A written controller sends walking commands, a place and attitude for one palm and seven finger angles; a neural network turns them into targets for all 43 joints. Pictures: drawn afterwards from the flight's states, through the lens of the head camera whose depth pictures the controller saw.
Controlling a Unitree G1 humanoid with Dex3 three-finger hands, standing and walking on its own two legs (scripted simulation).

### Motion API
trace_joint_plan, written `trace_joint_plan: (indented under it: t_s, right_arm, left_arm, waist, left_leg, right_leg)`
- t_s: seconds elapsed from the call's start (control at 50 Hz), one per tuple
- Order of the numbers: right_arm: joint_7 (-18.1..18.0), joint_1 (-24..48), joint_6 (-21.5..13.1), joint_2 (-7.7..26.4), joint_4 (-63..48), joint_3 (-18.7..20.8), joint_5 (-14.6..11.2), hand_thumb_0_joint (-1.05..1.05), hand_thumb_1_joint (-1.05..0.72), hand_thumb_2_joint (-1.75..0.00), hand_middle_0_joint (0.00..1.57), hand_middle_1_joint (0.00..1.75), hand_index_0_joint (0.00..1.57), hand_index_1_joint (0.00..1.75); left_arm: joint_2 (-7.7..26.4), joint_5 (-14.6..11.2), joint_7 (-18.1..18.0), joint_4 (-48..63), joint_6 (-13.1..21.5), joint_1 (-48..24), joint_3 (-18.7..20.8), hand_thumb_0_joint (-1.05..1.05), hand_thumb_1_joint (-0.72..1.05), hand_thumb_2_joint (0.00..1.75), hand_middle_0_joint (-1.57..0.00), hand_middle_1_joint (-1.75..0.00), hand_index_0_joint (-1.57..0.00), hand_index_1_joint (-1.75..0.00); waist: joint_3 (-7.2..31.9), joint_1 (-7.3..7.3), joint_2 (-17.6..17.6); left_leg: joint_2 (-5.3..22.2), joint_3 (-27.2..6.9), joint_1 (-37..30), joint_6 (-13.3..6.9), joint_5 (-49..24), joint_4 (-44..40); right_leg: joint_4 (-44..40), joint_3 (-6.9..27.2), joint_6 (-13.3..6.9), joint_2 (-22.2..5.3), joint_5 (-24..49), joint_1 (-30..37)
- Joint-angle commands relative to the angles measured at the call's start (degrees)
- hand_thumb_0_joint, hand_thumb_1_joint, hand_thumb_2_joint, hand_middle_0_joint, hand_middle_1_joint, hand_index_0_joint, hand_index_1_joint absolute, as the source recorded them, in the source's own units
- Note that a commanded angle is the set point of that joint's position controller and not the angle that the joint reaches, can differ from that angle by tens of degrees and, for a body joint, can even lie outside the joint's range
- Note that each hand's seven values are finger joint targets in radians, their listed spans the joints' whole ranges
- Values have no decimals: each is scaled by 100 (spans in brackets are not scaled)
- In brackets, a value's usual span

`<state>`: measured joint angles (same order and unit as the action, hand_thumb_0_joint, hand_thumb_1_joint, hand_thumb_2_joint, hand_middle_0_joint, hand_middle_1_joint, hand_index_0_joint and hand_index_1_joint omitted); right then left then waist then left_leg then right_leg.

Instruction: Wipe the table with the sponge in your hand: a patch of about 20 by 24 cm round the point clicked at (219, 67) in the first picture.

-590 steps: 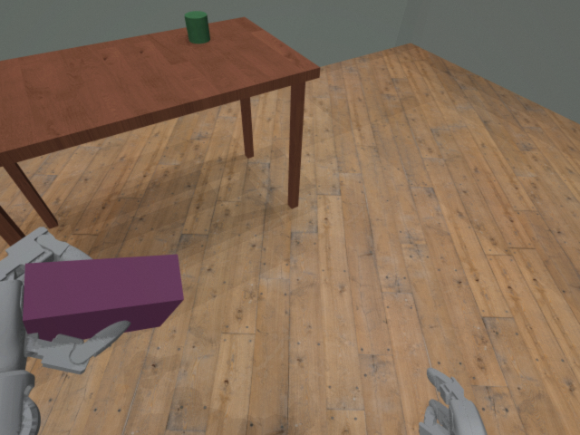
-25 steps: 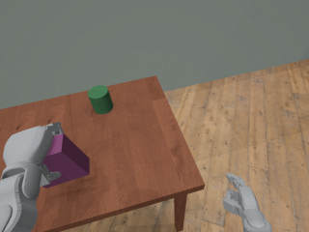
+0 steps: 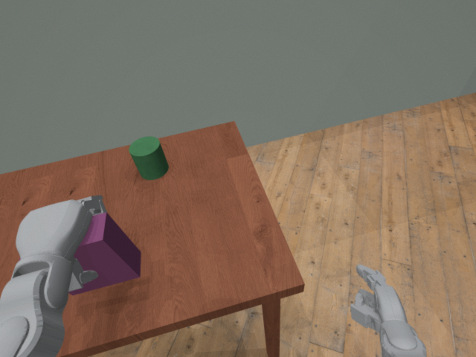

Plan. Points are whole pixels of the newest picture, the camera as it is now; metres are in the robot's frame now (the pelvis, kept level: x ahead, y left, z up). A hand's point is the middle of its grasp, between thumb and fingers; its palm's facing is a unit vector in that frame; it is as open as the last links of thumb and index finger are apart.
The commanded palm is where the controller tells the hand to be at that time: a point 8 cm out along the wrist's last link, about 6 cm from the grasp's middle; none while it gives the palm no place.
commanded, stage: move the sponge above the wiping area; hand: left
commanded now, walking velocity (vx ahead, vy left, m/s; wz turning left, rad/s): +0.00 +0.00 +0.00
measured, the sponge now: (95, 262) +0.22 +0.28 +0.06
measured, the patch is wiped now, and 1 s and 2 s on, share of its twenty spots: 0.00 0.00 0.00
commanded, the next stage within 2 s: none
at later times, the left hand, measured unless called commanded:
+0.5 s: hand (81, 250) +0.22 +0.29 +0.10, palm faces +0.03 -0.08 -1.00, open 9.3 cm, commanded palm +0.19 +0.28 +0.17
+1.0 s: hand (76, 264) +0.21 +0.30 +0.08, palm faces -0.01 -0.09 -1.00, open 9.3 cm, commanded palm +0.19 +0.29 +0.15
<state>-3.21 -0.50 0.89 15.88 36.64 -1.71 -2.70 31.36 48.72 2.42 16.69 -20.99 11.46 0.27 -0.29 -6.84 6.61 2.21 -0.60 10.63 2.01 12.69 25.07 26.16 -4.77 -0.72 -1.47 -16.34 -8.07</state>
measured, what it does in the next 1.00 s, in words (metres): stands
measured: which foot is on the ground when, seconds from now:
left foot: down 0.00-1.00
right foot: down 0.00-1.00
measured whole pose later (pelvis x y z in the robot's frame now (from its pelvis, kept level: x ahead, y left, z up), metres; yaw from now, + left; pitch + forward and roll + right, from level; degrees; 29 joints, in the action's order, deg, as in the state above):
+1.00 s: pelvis +0.00 +0.01 +0.00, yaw +0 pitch -2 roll +0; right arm -2.9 -0.9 0.5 15.2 37.5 -1.3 -2.5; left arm 28.6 51.1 -0.2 13.2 -20.6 13.8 -1.5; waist -0.4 -7.3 6.0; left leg 1.8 -0.2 10.3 1.4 12.5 24.9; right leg 24.9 -4.3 -0.1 -1.8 -15.4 -7.3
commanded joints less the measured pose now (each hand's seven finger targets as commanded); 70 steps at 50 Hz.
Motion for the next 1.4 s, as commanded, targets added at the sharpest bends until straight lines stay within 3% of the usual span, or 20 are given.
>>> trace_joint_plan:
  t_s: [0.0, 0.08, 0.1, 0.18, 0.3, 0.38, 0.4, 0.44, 0.5, 0.58, 0.6, 0.68, 0.78, 0.8, 0.98, 1.1, 1.18, 1.2, 1.26, 1.38]
  right_arm:
    - [-51, 1235, -362, 411, -1089, 140, -16, 0, -90, -90, 20, 30, 20, 30]
    - [-61, 1346, -366, 455, -1051, 148, 0, 0, -90, -90, 20, 30, 20, 30]
    - [-67, 1195, -384, 426, -1054, 137, -23, 0, -90, -90, 20, 30, 20, 30]
    - [-59, 1308, -393, 469, -1053, 175, 5, 0, -90, -90, 20, 30, 20, 30]
    - [-74, 1172, -434, 406, -1047, 157, -18, 0, -90, -90, 20, 30, 20, 30]
    - [-67, 1243, -430, 456, -987, 183, 31, 0, -90, -90, 20, 30, 20, 30]
    - [-59, 1122, -443, 407, -992, 178, 1, 0, -90, -90, 20, 30, 20, 30]
    - [-42, 1106, -412, 455, -949, 212, 27, 0, -90, -90, 20, 30, 20, 30]
    - [-41, 1205, -416, 388, -997, 145, -2, 0, -90, -90, 20, 30, 20, 30]
    - [-30, 1340, -403, 434, -967, 163, 30, 0, -90, -90, 20, 30, 20, 30]
    - [-8, 1205, -426, 371, -1011, 162, -2, 0, -90, -90, 20, 30, 20, 30]
    - [22, 1301, -336, 451, -966, 194, 50, 0, -90, -90, 20, 30, 20, 30]
    - [37, 1323, -285, 441, -971, 182, 34, 0, -90, -90, 20, 30, 20, 30]
    - [48, 1222, -316, 375, -1024, 178, -7, 0, -90, -90, 20, 30, 20, 30]
    - [-76, 1178, -371, 435, -920, 210, 36, 0, -90, -90, 20, 30, 20, 30]
    - [-102, 1053, -433, 406, -870, 223, 30, 0, -90, -90, 20, 30, 20, 30]
    - [-44, 1093, -383, 494, -839, 279, 42, 0, -90, -90, 20, 30, 20, 30]
    - [-22, 1037, -386, 435, -898, 241, 24, 0, -90, -90, 20, 30, 20, 30]
    - [-26, 954, -352, 489, -889, 293, 7, 0, -90, -90, 20, 30, 20, 30]
    - [-137, 1015, -451, 484, -844, 261, 21, 0, -90, -90, 20, 30, 20, 30]
  left_arm:
    - [1314, 172, -333, 1215, 47, -1216, 931, 0, 10, 130, -120, -160, -120, -160]
    - [1504, 172, -344, 1029, -20, -1059, 1125, 0, 10, 130, -120, -160, -120, -160]
    - [1261, 158, -337, 1011, 11, -1245, 864, 0, 10, 130, -120, -160, -120, -160]
    - [1468, 192, -331, 1033, 16, -883, 1121, 0, 10, 130, -120, -160, -120, -160]
    - [1121, 259, -377, 1048, 125, -1311, 735, 0, 10, 130, -120, -160, -120, -160]
    - [1372, 304, -462, 921, 118, -1071, 1030, 0, 10, 130, -120, -160, -120, -160]
    - [1122, 309, -477, 974, 146, -1202, 803, 0, 10, 130, -120, -160, -120, -160]
    - [1274, 328, -507, 852, 124, -1021, 945, 0, 10, 130, -120, -160, -120, -160]
    - [904, 343, -502, 932, 66, -1362, 545, 0, 10, 130, -120, -160, -120, -160]
    - [1094, 438, -513, 865, 20, -1264, 688, 0, 10, 130, -120, -160, -120, -160]
    - [753, 420, -508, 1027, 64, -1278, 378, 0, 10, 130, -120, -160, -120, -160]
    - [1183, 482, -556, 911, -37, -893, 867, 0, 10, 130, -120, -160, -120, -160]
    - [1130, 441, -581, 906, -90, -801, 871, 0, 10, 130, -120, -160, -120, -160]
    - [773, 379, -573, 1053, -43, -802, 545, 0, 10, 130, -120, -160, -120, -160]
    - [1177, 409, -551, 767, 230, -1088, 816, 0, 10, 130, -120, -160, -120, -160]
    - [1076, 444, -660, 580, 431, -1357, 775, 0, 10, 130, -120, -160, -120, -160]
    - [1356, 346, -701, 372, 347, -563, 1235, 0, 10, 130, -120, -160, -120, -160]
    - [1043, 313, -681, 452, 343, -663, 940, 0, 10, 130, -120, -160, -120, -160]
    - [980, 250, -651, 304, 311, -601, 839, 0, 10, 130, -120, -160, -120, -160]
    - [1223, 410, -650, 226, 538, -1441, 844, 0, 10, 130, -120, -160, -120, -160]
  waist:
    - [1213, -30, -213]
    - [1003, -108, -263]
    - [1071, 21, -339]
    - [1108, -128, -297]
    - [1110, 12, -278]
    - [1054, -118, -223]
    - [1158, -6, -378]
    - [1109, -81, -324]
    - [1048, -7, -240]
    - [1079, -104, -129]
    - [1209, -12, -161]
    - [1097, -133, -292]
    - [975, -112, -211]
    - [1040, -22, -174]
    - [853, -2, -232]
    - [1217, -10, -116]
    - [1073, -112, -147]
    - [1160, -46, -289]
    - [909, 9, -334]
    - [999, 47, -195]
  left_leg:
    - [-291, 53, -484, -397, -1513, -96]
    - [-317, -13, -471, -396, -1415, -146]
    - [-283, 53, -429, -396, -1348, -140]
    - [-312, 2, -503, -408, -1461, -119]
    - [-267, 49, -490, -397, -1295, -169]
    - [-292, -39, -542, -393, -1366, -214]
    - [-257, 36, -524, -394, -1437, -176]
    - [-267, -13, -517, -377, -1491, -193]
    - [-257, -4, -511, -374, -1309, -258]
    - [-274, -82, -587, -373, -1358, -303]
    - [-245, -9, -592, -393, -1480, -244]
    - [-263, -69, -552, -373, -1536, -252]
    - [-256, -63, -542, -366, -1528, -239]
    - [-224, 16, -534, -382, -1530, -201]
    - [-278, -67, -585, -410, -1157, -242]
    - [-294, -9, -660, -401, -1373, -209]
    - [-294, -46, -535, -382, -1533, -188]
    - [-281, 19, -475, -388, -1560, -173]
    - [-263, 14, -391, -385, -1381, -180]
    - [-308, -43, -557, -426, -1064, -198]
  right_leg:
    - [-384, 297, -142, 3, 1432, 190]
    - [-480, 450, -193, 81, 1341, 107]
    - [-437, 296, -122, 13, 1272, 103]
    - [-432, 444, -195, 83, 1453, 162]
    - [-445, 265, -144, 31, 1134, 51]
    - [-506, 411, -229, 116, 1214, 101]
    - [-428, 252, -165, 51, 1283, 131]
    - [-458, 278, -176, 46, 1375, 153]
    - [-479, 222, -179, 58, 1077, 34]
    - [-501, 354, -271, 142, 1121, 98]
    - [-412, 193, -211, 71, 1220, 137]
    - [-463, 404, -277, 153, 1373, 193]
    - [-492, 398, -277, 153, 1355, 105]
    - [-438, 243, -205, 67, 1342, 111]
    - [-623, 417, -258, 175, 974, -57]
    - [-536, 237, -223, 98, 1184, 106]
    - [-515, 407, -266, 143, 1516, 243]
    - [-451, 223, -192, 63, 1595, 260]
    - [-503, 216, -155, 60, 1436, 82]
    - [-597, 322, -227, 163, 956, -111]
